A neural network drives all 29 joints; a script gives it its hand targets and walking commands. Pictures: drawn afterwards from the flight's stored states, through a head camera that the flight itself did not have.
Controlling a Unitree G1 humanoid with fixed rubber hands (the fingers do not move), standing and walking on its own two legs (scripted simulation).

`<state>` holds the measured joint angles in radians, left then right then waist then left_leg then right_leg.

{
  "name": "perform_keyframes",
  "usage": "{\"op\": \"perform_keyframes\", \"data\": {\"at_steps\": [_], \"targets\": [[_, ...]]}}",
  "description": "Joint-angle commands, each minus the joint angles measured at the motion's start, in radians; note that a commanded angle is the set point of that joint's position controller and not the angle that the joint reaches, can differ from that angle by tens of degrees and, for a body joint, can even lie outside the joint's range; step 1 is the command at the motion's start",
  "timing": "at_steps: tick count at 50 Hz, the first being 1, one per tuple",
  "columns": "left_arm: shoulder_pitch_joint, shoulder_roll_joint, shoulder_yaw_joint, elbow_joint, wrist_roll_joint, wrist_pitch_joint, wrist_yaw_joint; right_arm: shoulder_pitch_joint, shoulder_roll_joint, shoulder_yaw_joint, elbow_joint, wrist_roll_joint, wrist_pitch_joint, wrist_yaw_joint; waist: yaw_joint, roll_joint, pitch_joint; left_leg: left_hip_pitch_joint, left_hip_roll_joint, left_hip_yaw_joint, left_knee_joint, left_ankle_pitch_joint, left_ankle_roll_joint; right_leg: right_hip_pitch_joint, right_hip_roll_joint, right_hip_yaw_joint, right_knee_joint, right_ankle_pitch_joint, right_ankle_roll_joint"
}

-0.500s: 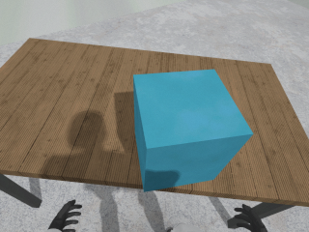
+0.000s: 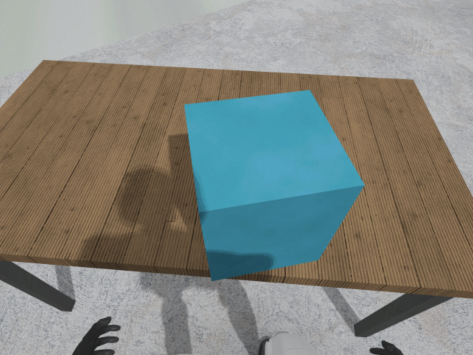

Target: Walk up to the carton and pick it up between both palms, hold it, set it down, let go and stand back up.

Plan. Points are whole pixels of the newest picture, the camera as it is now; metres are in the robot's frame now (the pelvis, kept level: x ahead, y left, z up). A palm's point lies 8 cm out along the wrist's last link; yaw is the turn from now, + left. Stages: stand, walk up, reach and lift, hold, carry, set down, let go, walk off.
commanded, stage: walk up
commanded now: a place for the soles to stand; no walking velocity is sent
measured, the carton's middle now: (258, 190) +0.37 -0.02 +0.05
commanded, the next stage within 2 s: none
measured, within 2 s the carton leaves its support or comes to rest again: neither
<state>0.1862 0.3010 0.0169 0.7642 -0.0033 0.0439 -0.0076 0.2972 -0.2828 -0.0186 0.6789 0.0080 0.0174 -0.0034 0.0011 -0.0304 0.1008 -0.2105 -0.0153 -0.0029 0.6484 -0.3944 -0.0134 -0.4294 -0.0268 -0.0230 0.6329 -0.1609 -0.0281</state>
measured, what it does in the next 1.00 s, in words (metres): steps on the spot: right foot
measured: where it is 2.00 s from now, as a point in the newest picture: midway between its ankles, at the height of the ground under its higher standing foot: outside the picture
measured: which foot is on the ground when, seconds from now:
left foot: down 0.00-1.00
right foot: down 0.00-0.80, up 0.82-0.96, down 0.98-1.00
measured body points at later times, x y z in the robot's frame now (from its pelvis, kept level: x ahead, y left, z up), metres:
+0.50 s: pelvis -0.04 -0.02 +0.00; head -0.02 -0.01 +0.45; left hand +0.07 +0.26 -0.12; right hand +0.03 -0.29 -0.11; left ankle -0.03 +0.13 -0.72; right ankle +0.11 -0.10 -0.72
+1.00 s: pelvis -0.08 -0.04 -0.02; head -0.08 -0.05 +0.43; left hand +0.02 +0.24 -0.12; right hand -0.01 -0.33 -0.13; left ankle -0.03 +0.13 -0.72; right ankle -0.07 -0.14 -0.73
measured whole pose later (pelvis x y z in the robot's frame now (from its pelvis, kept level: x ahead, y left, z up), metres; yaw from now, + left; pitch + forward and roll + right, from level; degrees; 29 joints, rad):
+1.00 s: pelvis -0.08 -0.04 -0.02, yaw -1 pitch -3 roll +1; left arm 0.30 0.30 0.08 0.71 0.01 0.03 -0.01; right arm 0.36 -0.31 -0.04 0.69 -0.04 0.04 -0.02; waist -0.01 0.00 0.03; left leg -0.40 0.07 -0.05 0.79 -0.36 -0.02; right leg -0.32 0.03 0.01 0.78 -0.43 -0.01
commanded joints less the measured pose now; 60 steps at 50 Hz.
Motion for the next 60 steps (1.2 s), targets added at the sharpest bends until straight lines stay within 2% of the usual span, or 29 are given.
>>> {"op": "perform_keyframes", "data": {"at_steps": [1, 6, 13, 16, 19, 23, 25, 28, 30, 33, 35, 37, 38, 39, 40, 41, 42, 43, 46, 47, 48, 49, 50, 51, 52, 55, 58, 59, 60], "targets": [[-0.025, 0.171, 0.053, -0.103, -0.003, -0.014, 0.001, 0.060, -0.169, -0.055, -0.084, -0.001, -0.020, -0.004, -0.001, 0.026, -0.128, -0.147, 0.093, -0.119, -0.171, -0.014, 0.070, 0.178, -0.114, 0.177, -0.153, -0.104, -0.069], [-0.017, 0.169, 0.055, -0.101, -0.004, -0.013, -0.002, 0.029, -0.196, -0.065, -0.088, -0.010, -0.019, -0.001, 0.007, 0.054, -0.052, -0.215, 0.121, -0.148, -0.223, -0.106, 0.075, 0.147, -0.094, 0.163, -0.155, -0.189, -0.044], [-0.027, 0.200, 0.065, -0.108, -0.006, -0.016, 0.005, 0.100, -0.141, -0.053, -0.078, -0.002, -0.020, 0.002, -0.003, -0.081, -0.067, -0.147, 0.036, -0.061, -0.084, -0.106, 0.055, 0.056, -0.172, 0.258, -0.330, -0.427, -0.080], [-0.024, 0.206, 0.071, -0.097, -0.006, -0.004, 0.004, 0.164, -0.157, -0.064, -0.060, 0.001, -0.017, 0.009, -0.015, -0.047, -0.068, -0.155, 0.038, -0.072, -0.136, -0.208, 0.080, 0.037, -0.140, 0.236, -0.342, -0.529, -0.035], [-0.011, 0.179, 0.071, -0.101, -0.007, -0.006, 0.000, 0.114, -0.181, -0.073, -0.075, -0.006, -0.023, 0.009, -0.002, 0.032, -0.046, -0.249, 0.114, -0.177, -0.263, -0.273, 0.096, 0.094, -0.076, 0.144, -0.218, -0.395, -0.005], [0.031, 0.148, 0.069, -0.101, 0.009, -0.030, -0.007, 0.019, -0.183, -0.072, -0.097, -0.005, -0.033, -0.001, 0.029, 0.123, -0.070, -0.309, 0.168, -0.233, -0.285, -0.175, 0.118, 0.227, -0.045, 0.088, -0.102, -0.128, -0.007], [0.031, 0.155, 0.066, -0.107, 0.012, -0.031, -0.010, 0.009, -0.178, -0.065, -0.108, -0.012, -0.036, 0.002, 0.020, 0.090, -0.079, -0.319, 0.151, -0.205, -0.248, -0.195, 0.105, 0.238, -0.068, 0.122, -0.125, -0.174, -0.017], [0.055, 0.197, 0.086, -0.119, -0.006, -0.020, -0.004, 0.105, -0.181, -0.070, -0.084, -0.007, -0.004, 0.007, 0.004, 0.026, -0.027, -0.306, 0.085, -0.123, -0.173, -0.351, 0.093, 0.087, -0.128, 0.231, -0.300, -0.521, -0.016], [0.055, 0.206, 0.084, -0.111, -0.004, -0.010, 0.004, 0.161, -0.166, -0.067, -0.071, -0.013, 0.002, 0.005, -0.017, -0.089, -0.025, -0.194, 0.030, -0.042, -0.046, -0.250, 0.068, -0.020, -0.183, 0.312, -0.418, -0.643, -0.017], [0.016, 0.195, 0.080, -0.121, 0.001, -0.009, 0.012, 0.230, -0.155, -0.072, -0.048, -0.004, -0.015, 0.009, -0.052, -0.078, -0.111, -0.057, 0.001, 0.003, 0.013, -0.086, 0.065, 0.002, -0.175, 0.271, -0.425, -0.526, -0.004], [0.008, 0.199, 0.089, -0.116, 0.000, 0.001, 0.014, 0.285, -0.143, -0.076, -0.032, 0.003, -0.009, 0.014, -0.063, -0.117, -0.136, -0.022, -0.008, 0.046, -0.016, -0.098, 0.082, 0.004, -0.127, 0.191, -0.428, -0.495, 0.053], [-0.023, 0.203, 0.095, -0.131, 0.008, 0.014, 0.014, 0.319, -0.153, -0.086, -0.020, 0.001, 0.000, 0.013, -0.076, -0.095, -0.149, -0.014, -0.022, 0.074, -0.078, -0.140, 0.092, -0.010, -0.082, 0.116, -0.403, -0.522, 0.122], [-0.025, 0.198, 0.093, -0.136, 0.007, 0.015, 0.012, 0.307, -0.166, -0.086, -0.019, -0.005, 0.002, 0.010, -0.074, -0.039, -0.104, -0.049, 0.010, 0.011, -0.143, -0.197, 0.104, -0.032, -0.049, 0.080, -0.331, -0.516, 0.117], [-0.020, 0.184, 0.097, -0.136, 0.007, 0.019, 0.006, 0.281, -0.181, -0.090, -0.034, -0.012, -0.001, 0.003, -0.080, 0.101, -0.072, -0.196, 0.141, -0.214, -0.354, -0.467, 0.170, 0.001, 0.072, -0.033, -0.042, -0.446, 0.136], [0.025, 0.151, 0.092, -0.136, 0.008, 0.022, -0.004, 0.099, -0.251, -0.108, -0.092, -0.036, -0.001, -0.017, -0.027, 0.309, 0.002, -0.436, 0.343, -0.476, -0.474, -0.549, 0.239, 0.096, 0.100, -0.016, 0.358, -0.304, 0.093], [0.112, 0.149, 0.096, -0.132, 0.016, 0.019, -0.013, -0.050, -0.253, -0.099, -0.138, -0.036, -0.010, -0.036, 0.041, 0.249, 0.038, -0.592, 0.388, -0.519, -0.499, -0.536, 0.289, 0.189, 0.041, 0.088, 0.478, -0.247, 0.058], [0.131, 0.139, 0.100, -0.128, 0.023, 0.020, -0.018, -0.127, -0.247, -0.089, -0.159, -0.034, -0.022, -0.050, 0.063, 0.198, 0.032, -0.604, 0.376, -0.444, -0.448, -0.381, 0.288, 0.219, 0.022, 0.133, 0.527, -0.239, 0.042], [0.150, 0.126, 0.096, -0.122, 0.020, 0.012, -0.018, -0.157, -0.218, -0.076, -0.165, -0.043, -0.024, -0.048, 0.066, 0.180, 0.027, -0.522, 0.303, -0.355, -0.403, -0.226, 0.254, 0.129, 0.046, 0.092, 0.532, -0.272, 0.045], [0.199, 0.062, 0.081, -0.120, 0.003, -0.020, -0.021, -0.083, -0.215, -0.076, -0.122, -0.058, -0.011, -0.025, 0.057, 0.206, -0.066, -0.289, 0.187, -0.199, -0.267, -0.232, 0.139, 0.122, 0.013, 0.048, 0.172, -0.292, 0.034], [0.202, 0.047, 0.069, -0.120, 0.012, -0.025, -0.014, -0.018, -0.224, -0.072, -0.096, -0.050, -0.003, -0.015, 0.044, 0.241, -0.057, -0.292, 0.174, -0.199, -0.227, -0.299, 0.145, 0.196, 0.026, 0.008, 0.018, -0.287, 0.022], [0.231, 0.057, 0.073, -0.113, 0.019, -0.035, 0.002, 0.030, -0.194, -0.061, -0.084, -0.052, 0.005, -0.009, 0.054, 0.167, -0.054, -0.305, 0.170, -0.191, -0.097, -0.292, 0.136, 0.272, 0.018, 0.067, -0.175, -0.319, 0.012], [0.279, 0.103, 0.082, -0.114, 0.029, -0.048, 0.014, 0.106, -0.129, -0.049, -0.062, -0.049, 0.009, -0.008, 0.047, 0.045, -0.091, -0.356, 0.113, -0.126, 0.152, -0.243, 0.110, 0.364, -0.040, 0.231, -0.235, -0.366, 0.025], [0.260, 0.197, 0.082, -0.133, 0.042, -0.057, 0.014, 0.130, -0.060, -0.024, -0.082, -0.057, 0.005, -0.005, 0.023, -0.180, -0.015, -0.513, 0.011, -0.053, 0.366, -0.202, 0.026, 0.301, -0.250, 0.627, -0.365, -0.521, 0.006], [0.184, 0.247, 0.100, -0.150, 0.033, -0.055, 0.015, 0.120, -0.079, -0.026, -0.106, -0.058, 0.004, -0.013, -0.009, -0.141, 0.054, -0.476, 0.063, -0.059, 0.339, -0.156, 0.004, 0.117, -0.351, 0.705, -0.436, -0.654, -0.107], [0.149, 0.220, 0.108, -0.133, 0.028, -0.053, 0.018, 0.031, -0.139, -0.051, -0.115, -0.062, 0.004, -0.020, 0.011, -0.126, 0.124, -0.465, 0.085, -0.104, 0.398, -0.122, -0.014, 0.024, -0.355, 0.791, -0.462, -0.670, -0.159], [0.118, 0.163, 0.080, -0.126, 0.034, -0.071, 0.027, 0.024, -0.136, -0.056, -0.076, -0.057, 0.014, -0.001, -0.016, -0.041, 0.182, -0.350, 0.112, -0.114, 0.370, -0.008, -0.009, -0.043, -0.269, 0.584, -0.433, -0.481, -0.103], [0.073, 0.155, 0.065, -0.122, 0.039, -0.074, 0.022, 0.062, -0.132, -0.055, -0.072, -0.047, 0.003, 0.006, -0.026, -0.126, 0.132, -0.201, 0.104, -0.055, 0.251, 0.001, 0.008, -0.068, -0.211, 0.388, -0.359, -0.398, -0.135], [0.088, 0.160, 0.065, -0.133, 0.038, -0.076, 0.020, 0.045, -0.120, -0.055, -0.070, -0.045, -0.004, 0.008, -0.023, -0.109, 0.076, -0.149, 0.086, -0.040, 0.212, -0.005, 0.011, -0.036, -0.205, 0.389, -0.331, -0.379, -0.136], [0.092, 0.160, 0.069, -0.132, 0.038, -0.075, 0.016, 0.034, -0.116, -0.049, -0.070, -0.040, -0.011, 0.007, -0.009, -0.158, 0.055, -0.133, 0.077, -0.012, 0.159, 0.010, 0.011, -0.014, -0.197, 0.336, -0.305, -0.321, -0.134]]}}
